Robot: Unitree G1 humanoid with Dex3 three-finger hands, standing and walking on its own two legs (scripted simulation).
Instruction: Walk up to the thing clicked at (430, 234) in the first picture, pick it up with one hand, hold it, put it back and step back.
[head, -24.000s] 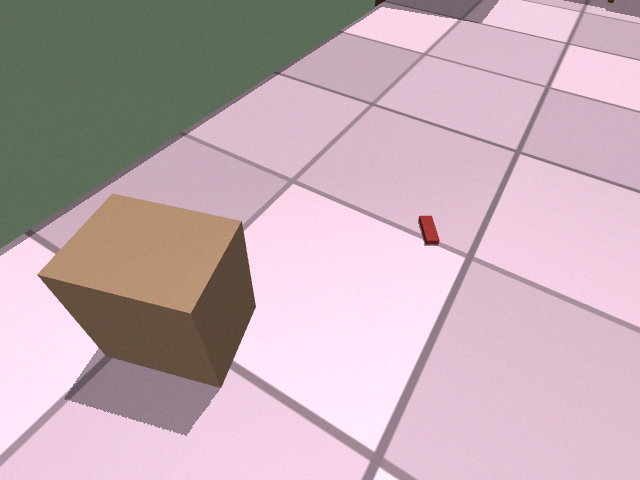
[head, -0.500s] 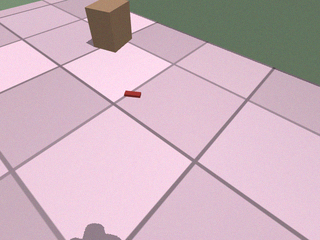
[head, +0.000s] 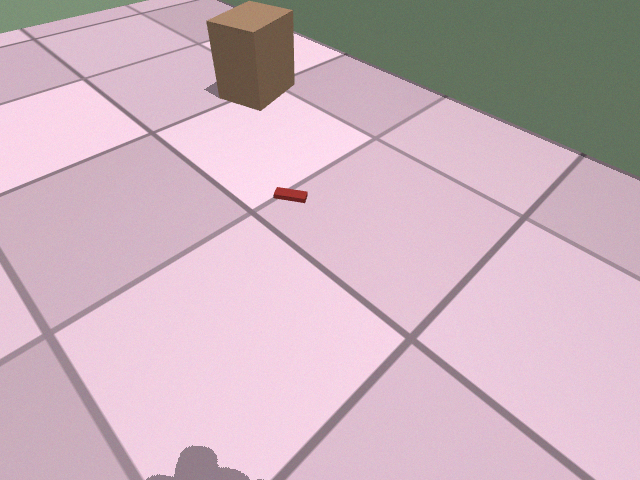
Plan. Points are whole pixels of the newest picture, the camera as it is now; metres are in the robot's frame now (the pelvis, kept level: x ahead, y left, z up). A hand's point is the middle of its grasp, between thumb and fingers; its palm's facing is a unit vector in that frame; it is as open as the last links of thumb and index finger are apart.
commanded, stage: walk up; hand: left
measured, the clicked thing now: (290, 194) +1.47 +0.22 -0.76
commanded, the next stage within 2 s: none
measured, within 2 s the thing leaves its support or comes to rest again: neither
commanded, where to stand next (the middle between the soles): +1.07 -0.01 m, yaw -1 degrees
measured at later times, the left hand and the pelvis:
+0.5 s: hand (125, 387) +0.28 +0.32 -0.14, palm faces -0.12 -0.94 -0.33, open 7.4 cm; pelvis +0.19 +0.05 +0.00, yaw -3 degrees
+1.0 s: hand (180, 283) +0.49 +0.30 -0.15, palm faces -0.04 -0.94 -0.34, open 7.4 cm; pelvis +0.43 +0.03 -0.01, yaw -1 degrees
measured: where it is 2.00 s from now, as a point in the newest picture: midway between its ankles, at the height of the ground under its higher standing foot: (330, 315)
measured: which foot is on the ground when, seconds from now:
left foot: up 0.00-0.10, down 0.12-0.64, up 0.66-1.00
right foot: down 0.00-0.14, up 0.16-0.58, down 0.60-1.00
